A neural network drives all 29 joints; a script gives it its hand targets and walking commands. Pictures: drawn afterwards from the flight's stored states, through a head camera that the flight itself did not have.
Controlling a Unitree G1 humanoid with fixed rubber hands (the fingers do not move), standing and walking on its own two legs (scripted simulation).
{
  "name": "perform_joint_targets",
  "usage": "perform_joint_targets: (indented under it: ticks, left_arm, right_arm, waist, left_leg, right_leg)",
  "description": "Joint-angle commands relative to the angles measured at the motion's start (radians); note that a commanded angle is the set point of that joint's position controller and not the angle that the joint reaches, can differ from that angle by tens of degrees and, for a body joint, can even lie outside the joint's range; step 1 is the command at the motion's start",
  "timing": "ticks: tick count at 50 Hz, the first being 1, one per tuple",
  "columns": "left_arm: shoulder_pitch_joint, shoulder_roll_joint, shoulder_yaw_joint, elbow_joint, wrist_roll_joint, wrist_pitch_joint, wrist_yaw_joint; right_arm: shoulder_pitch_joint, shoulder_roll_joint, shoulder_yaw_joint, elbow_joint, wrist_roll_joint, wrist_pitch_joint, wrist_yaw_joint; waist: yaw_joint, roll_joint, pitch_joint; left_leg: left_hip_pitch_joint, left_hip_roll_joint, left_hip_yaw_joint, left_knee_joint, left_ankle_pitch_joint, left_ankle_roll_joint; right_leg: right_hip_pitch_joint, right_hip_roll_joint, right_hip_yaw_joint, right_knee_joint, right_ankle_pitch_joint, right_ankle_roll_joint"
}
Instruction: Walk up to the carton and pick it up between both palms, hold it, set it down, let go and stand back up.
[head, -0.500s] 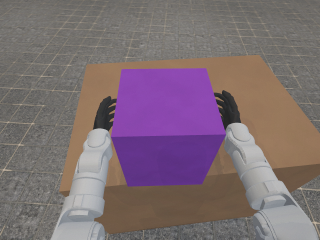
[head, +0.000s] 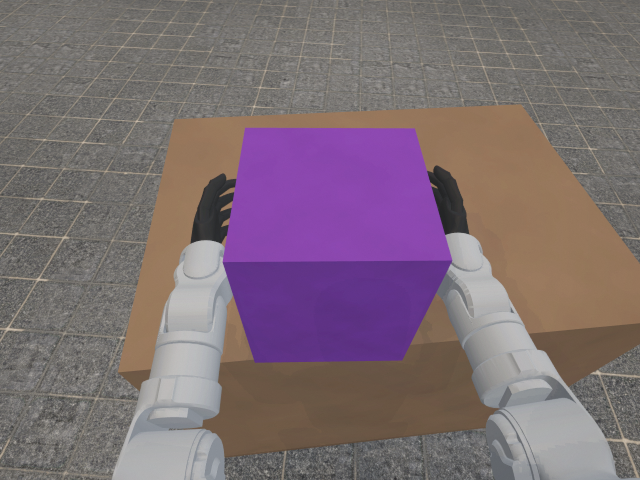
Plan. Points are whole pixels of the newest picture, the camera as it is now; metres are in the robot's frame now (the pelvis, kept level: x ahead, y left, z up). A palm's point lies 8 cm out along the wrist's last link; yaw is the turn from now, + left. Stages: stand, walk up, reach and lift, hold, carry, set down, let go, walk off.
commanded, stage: reach and lift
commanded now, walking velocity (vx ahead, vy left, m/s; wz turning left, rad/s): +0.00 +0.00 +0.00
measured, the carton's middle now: (329, 253) +0.38 +0.02 +0.06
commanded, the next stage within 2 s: none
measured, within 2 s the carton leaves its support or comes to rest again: leaves its support in 1.30 s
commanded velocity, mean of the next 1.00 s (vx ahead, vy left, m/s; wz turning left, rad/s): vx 0.00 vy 0.00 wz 0.00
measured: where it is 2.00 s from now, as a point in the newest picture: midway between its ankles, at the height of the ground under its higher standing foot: outside the picture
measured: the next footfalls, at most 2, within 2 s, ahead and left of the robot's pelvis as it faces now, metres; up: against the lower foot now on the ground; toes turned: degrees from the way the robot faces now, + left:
none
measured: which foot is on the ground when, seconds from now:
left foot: down 0.00-1.00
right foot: down 0.00-1.00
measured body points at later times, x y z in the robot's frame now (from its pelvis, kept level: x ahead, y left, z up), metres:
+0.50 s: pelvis +0.01 +0.01 +0.00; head +0.00 +0.03 +0.45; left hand +0.38 +0.17 +0.10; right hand +0.39 -0.13 +0.10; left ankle +0.02 +0.11 -0.75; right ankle +0.02 -0.08 -0.75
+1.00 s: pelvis +0.02 +0.01 +0.00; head +0.01 +0.03 +0.45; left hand +0.38 +0.17 +0.10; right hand +0.39 -0.13 +0.10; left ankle +0.02 +0.11 -0.75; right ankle +0.02 -0.08 -0.75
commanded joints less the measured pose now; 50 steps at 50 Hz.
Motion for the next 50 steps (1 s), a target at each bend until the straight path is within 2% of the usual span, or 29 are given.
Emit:
perform_joint_targets:
  ticks: [1,6,9,12,15,21,27,33,50]
  left_arm:
    - [-0.437,-0.053,-0.091,-0.179,0.003,-0.059,-0.02]
    - [-0.454,-0.143,-0.11,-0.174,0.032,-0.067,-0.048]
    - [-0.465,-0.289,-0.134,-0.156,0.08,-0.068,-0.11]
    - [-0.478,-0.511,-0.192,-0.107,0.126,-0.085,-0.197]
    - [-0.441,-0.553,-0.234,-0.098,0.145,-0.107,-0.221]
    - [-0.394,-0.539,-0.249,-0.073,0.167,-0.079,-0.224]
    - [-0.39,-0.556,-0.273,-0.093,0.165,-0.051,-0.23]
    - [-0.368,-0.578,-0.305,-0.121,0.16,-0.043,-0.227]
    - [-0.366,-0.597,-0.343,-0.162,0.138,-0.031,-0.228]
  right_arm:
    - [-0.408,0.021,0.022,-0.178,-0.023,-0.049,0.017]
    - [-0.417,0.115,0.029,-0.179,-0.067,-0.059,0.048]
    - [-0.426,0.269,0.048,-0.178,-0.13,-0.079,0.101]
    - [-0.44,0.512,0.105,-0.177,-0.21,-0.116,0.18]
    - [-0.413,0.556,0.136,-0.17,-0.242,-0.15,0.218]
    - [-0.375,0.549,0.149,-0.12,-0.233,-0.165,0.227]
    - [-0.378,0.545,0.153,-0.121,-0.222,-0.173,0.229]
    - [-0.356,0.55,0.171,-0.136,-0.211,-0.182,0.227]
    - [-0.33,0.582,0.229,-0.166,-0.18,-0.176,0.204]
  waist:
    - [-0.005,0.062,-0.52]
    - [-0.015,0.061,-0.527]
    - [-0.034,0.054,-0.52]
    - [-0.05,0.053,-0.51]
    - [-0.054,0.051,-0.501]
    - [-0.048,0.029,-0.334]
    - [-0.049,0.055,-0.304]
    - [-0.054,0.073,-0.337]
    - [-0.065,0.055,-0.346]
  left_leg:
    - [0.156,0.011,-0.003,-0.022,0.234,-0.038]
    - [0.181,0.008,-0.008,-0.027,0.252,-0.037]
    - [0.213,0.0,-0.011,-0.034,0.277,-0.041]
    - [0.216,-0.007,-0.012,-0.041,0.279,-0.048]
    - [0.203,-0.009,-0.004,-0.048,0.29,-0.053]
    - [0.209,-0.006,-0.004,-0.078,0.261,-0.041]
    - [0.249,0.0,0.006,-0.083,0.283,-0.044]
    - [0.27,0.002,0.008,-0.074,0.319,-0.053]
    - [0.261,-0.004,0.0,-0.072,0.32,-0.052]
  right_leg:
    - [0.205,-0.051,0.035,-0.001,0.234,0.083]
    - [0.226,-0.054,0.027,-0.009,0.251,0.083]
    - [0.27,-0.056,0.016,-0.019,0.294,0.084]
    - [0.325,-0.057,-0.001,-0.018,0.329,0.084]
    - [0.364,-0.055,-0.014,0.001,0.372,0.085]
    - [0.334,-0.056,-0.028,-0.022,0.318,0.089]
    - [0.295,-0.052,-0.037,-0.042,0.25,0.083]
    - [0.291,-0.047,-0.041,-0.043,0.261,0.077]
    - [0.323,-0.052,-0.033,-0.025,0.344,0.08]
